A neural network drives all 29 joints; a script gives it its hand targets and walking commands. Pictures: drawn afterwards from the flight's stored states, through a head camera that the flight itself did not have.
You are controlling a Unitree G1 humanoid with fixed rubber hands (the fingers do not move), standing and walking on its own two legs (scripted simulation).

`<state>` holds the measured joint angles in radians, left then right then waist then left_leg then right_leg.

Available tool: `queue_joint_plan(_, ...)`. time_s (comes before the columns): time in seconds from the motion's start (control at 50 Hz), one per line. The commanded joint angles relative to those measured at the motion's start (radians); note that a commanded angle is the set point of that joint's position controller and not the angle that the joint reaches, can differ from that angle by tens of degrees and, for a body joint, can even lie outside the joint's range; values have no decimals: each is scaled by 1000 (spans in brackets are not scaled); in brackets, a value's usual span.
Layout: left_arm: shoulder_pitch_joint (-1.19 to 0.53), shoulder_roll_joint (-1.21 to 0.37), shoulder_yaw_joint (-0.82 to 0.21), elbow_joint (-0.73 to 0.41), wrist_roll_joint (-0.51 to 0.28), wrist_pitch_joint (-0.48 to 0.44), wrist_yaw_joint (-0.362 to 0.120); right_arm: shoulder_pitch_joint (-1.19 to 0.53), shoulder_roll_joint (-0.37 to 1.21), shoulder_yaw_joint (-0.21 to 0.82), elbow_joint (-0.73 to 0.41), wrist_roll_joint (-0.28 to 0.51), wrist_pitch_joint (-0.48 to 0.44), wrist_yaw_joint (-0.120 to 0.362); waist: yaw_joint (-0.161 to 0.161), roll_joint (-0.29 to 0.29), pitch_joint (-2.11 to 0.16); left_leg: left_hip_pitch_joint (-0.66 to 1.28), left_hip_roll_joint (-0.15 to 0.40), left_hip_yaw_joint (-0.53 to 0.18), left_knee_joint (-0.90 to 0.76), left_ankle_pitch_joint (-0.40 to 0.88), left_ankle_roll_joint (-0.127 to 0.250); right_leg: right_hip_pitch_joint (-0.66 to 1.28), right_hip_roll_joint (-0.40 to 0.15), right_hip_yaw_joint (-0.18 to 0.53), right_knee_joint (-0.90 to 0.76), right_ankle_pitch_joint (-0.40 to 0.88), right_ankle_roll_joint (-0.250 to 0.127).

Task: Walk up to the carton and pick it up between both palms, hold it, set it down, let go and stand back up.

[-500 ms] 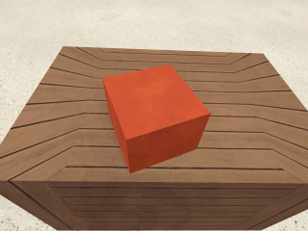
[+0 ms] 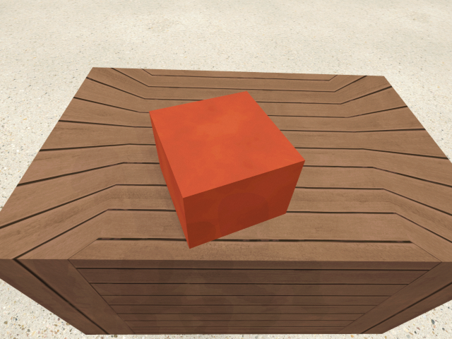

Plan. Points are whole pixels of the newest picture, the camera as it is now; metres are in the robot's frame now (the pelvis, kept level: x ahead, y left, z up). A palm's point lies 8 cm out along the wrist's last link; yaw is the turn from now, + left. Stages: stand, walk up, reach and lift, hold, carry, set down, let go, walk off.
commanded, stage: stand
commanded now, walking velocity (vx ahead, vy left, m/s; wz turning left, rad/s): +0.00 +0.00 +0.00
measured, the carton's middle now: (220, 164) +0.49 +0.00 +0.01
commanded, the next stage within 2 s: none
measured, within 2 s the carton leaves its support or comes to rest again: neither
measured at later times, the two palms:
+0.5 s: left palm out of the picture +0.06 +0.28 -0.13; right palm out of the picture +0.04 -0.30 -0.12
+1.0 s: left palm out of the picture +0.07 +0.27 -0.12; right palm out of the picture +0.06 -0.30 -0.12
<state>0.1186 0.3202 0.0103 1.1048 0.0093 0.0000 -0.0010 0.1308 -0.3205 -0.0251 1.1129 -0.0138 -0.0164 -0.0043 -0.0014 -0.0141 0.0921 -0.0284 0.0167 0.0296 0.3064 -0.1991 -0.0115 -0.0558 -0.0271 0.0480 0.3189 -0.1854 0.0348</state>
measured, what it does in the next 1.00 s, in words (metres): stands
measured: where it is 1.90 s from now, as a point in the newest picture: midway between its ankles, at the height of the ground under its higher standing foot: outside the picture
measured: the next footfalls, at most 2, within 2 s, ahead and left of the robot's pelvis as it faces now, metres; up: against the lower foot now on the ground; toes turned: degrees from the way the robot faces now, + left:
none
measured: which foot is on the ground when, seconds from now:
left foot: down 0.00-1.00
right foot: down 0.00-1.00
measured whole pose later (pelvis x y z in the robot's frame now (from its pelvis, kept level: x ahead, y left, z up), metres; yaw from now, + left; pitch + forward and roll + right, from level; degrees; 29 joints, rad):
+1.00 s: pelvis +0.00 -0.01 +0.00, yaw +0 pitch -4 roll +0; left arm 0.10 0.32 0.00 1.11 0.01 0.00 0.00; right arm 0.11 -0.33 -0.02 1.13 -0.02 -0.01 0.00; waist -0.01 0.00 0.09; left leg -0.06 0.04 0.02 0.32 -0.20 -0.03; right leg -0.09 -0.01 0.04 0.33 -0.18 0.02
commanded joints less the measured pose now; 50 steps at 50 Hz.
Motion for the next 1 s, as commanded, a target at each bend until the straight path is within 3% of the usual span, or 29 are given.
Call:
queue_joint_plan(0.0,-16,197,30,-75,-7,-18,4,-36,-272,-48,-62,6,-22,-10,6,70,-55,-38,120,-80,-61,156,33,-38,-93,51,-68,180,-55)
queue_joint_plan(0.06,-26,247,43,-63,-3,-19,7,-34,-255,-42,-57,0,-12,-3,-2,-49,-80,17,130,-99,-79,139,22,-66,-79,39,-61,115,-56)
queue_joint_plan(0.08,-57,226,33,-46,-1,-17,9,-39,-265,-46,-41,-8,-13,-9,7,3,-38,-25,120,-100,-77,145,30,-66,-96,42,-74,118,-51)
queue_joint_plan(0.14,-25,243,37,-48,-1,-24,19,-5,-227,-36,-56,2,-21,-9,-17,31,-63,13,122,-88,-69,194,31,-62,-98,68,-65,172,-71)
queue_joint_plan(0.18,-23,218,27,-43,-1,-23,9,-12,-241,-32,-44,-1,-21,-7,-7,50,-49,-29,122,-80,-75,168,27,-26,-112,73,-63,212,-59)
queue_joint_plan(0.2,-8,252,25,-51,-6,-29,10,38,-215,-33,-32,2,-12,-11,-22,-37,-75,18,127,-86,-76,170,25,-44,-100,52,-45,184,-58)
queue_joint_plan(0.24,-41,236,30,-66,1,-30,13,-38,-257,-39,-58,5,-15,-3,2,-33,-89,-17,132,-97,-75,187,27,-18,-97,32,-45,201,-56)
queue_joint_plan(0.28,-72,218,25,-68,-2,-23,17,-62,-247,-38,-59,-6,-12,-6,-7,64,-81,-7,111,-70,-74,152,24,-47,-99,61,-57,165,-57)
queue_joint_plan(0.3,-26,218,27,-52,-5,-24,7,-10,-243,-35,-36,2,-16,-6,-7,64,-85,-1,121,-76,-68,181,10,-40,-107,62,-52,193,-61)
queue_joint_plan(0.34,-58,249,32,-49,-2,-26,8,14,-243,-39,-24,16,-7,-1,-28,-39,-60,-15,119,-93,-63,114,8,-74,-85,44,-71,133,-54)
queue_joint_plan(0.36,-21,239,28,-48,-6,-30,12,-2,-235,-30,-23,5,-11,-2,8,-73,-41,-63,133,-107,-68,118,33,-34,-91,48,-70,148,-59)
queue_joint_plan(0.38,-10,266,35,-36,-1,-29,14,22,-249,-38,-32,-7,-20,-5,-12,-2,-35,-30,114,-89,-67,129,27,-60,-98,75,-64,139,-59)
queue_joint_plan(0.42,-52,219,29,-71,11,-26,5,11,-225,-29,-23,-2,-13,-14,-13,32,-22,-68,112,-75,-70,86,27,-53,-101,68,-68,126,-62)
queue_joint_plan(0.44,-77,220,33,-79,-14,-24,9,-46,-245,-32,-44,-8,-20,-11,3,27,-48,-64,126,-96,-89,103,31,-53,-103,64,-65,109,-64)
queue_joint_plan(0.46,-27,224,25,-49,-12,-21,5,6,-255,-33,-34,0,-16,-4,-16,-1,-83,-18,119,-78,-71,102,28,-66,-100,59,-63,112,-57)
queue_joint_plan(0.48,-35,227,25,-42,-5,-25,2,8,-262,-38,-15,1,-12,-3,-10,-12,-42,-16,122,-95,-93,74,24,-92,-85,65,-59,67,-58)
queue_joint_plan(0.5,-47,224,21,-55,-3,-23,4,-38,-225,-27,-45,-2,-9,5,1,-8,-63,-38,122,-98,-88,111,14,-60,-80,30,-54,54,-49)
queue_joint_plan(0.52,-40,212,27,-66,2,-26,9,-63,-247,-34,-58,-9,-19,-7,15,36,-74,-64,128,-110,-70,111,35,-45,-94,52,-62,108,-56)
queue_joint_plan(0.54,-61,258,31,-67,-2,-23,5,-50,-240,-27,-48,3,-16,-7,6,44,-94,-56,120,-83,-77,108,23,-22,-100,56,-53,146,-58)
queue_joint_plan(0.62,-35,254,31,-53,4,-27,12,-21,-238,-32,-33,5,-18,-7,-3,-45,-92,13,128,-92,-61,166,14,-61,-83,47,-51,182,-55)
queue_joint_plan(0.64,-40,216,29,-52,-8,-23,9,-12,-264,-24,-20,9,-16,-3,11,6,-91,-29,116,-86,-66,149,17,-38,-92,68,-69,152,-54)
queue_joint_plan(0.72,-25,236,32,-44,-15,-23,15,-11,-244,-32,-43,4,-18,-4,-12,30,-103,0,131,-87,-49,187,19,-23,-103,53,-57,220,-59)
queue_joint_plan(0.78,-60,215,24,-59,0,-35,13,-28,-215,-22,-40,6,-14,1,-11,1,-98,-30,128,-91,-71,141,19,-16,-104,57,-49,216,-54)
queue_joint_plan(0.8,-52,246,29,-54,2,-23,13,-41,-233,-29,-35,-4,-14,-6,-12,-64,-48,-12,127,-83,-78,124,13,-71,-90,43,-59,167,-52)
queue_joint_plan(0.82,-51,215,26,-48,-1,-26,16,-51,-236,-24,-54,-4,-13,-5,-11,11,-61,-7,136,-80,-64,164,22,-83,-105,72,-60,210,-59)
queue_joint_plan(0.84,-60,253,35,-60,-4,-23,15,-44,-253,-34,-40,-5,-19,-10,-22,28,-78,0,119,-67,-53,114,16,-68,-100,77,-78,190,-57)
queue_joint_plan(0.9,-52,229,27,-70,-8,-27,9,-41,-218,-24,-40,3,-6,-8,-1,22,-103,-29,133,-87,-57,134,25,-52,-99,66,-51,152,-54)
queue_joint_plan(0.92,-67,253,36,-55,-1,-25,14,-24,-233,-28,-26,0,-6,-5,-10,-6,-73,-17,129,-77,-71,123,16,-55,-87,51,-62,153,-49)
queue_joint_plan(0.98,-37,262,42,-55,10,-26,17,-30,-228,-30,-44,-3,-19,-10,-18,-1,-74,-26,122,-94,-59,114,25,-80,-94,65,-63,140,-60)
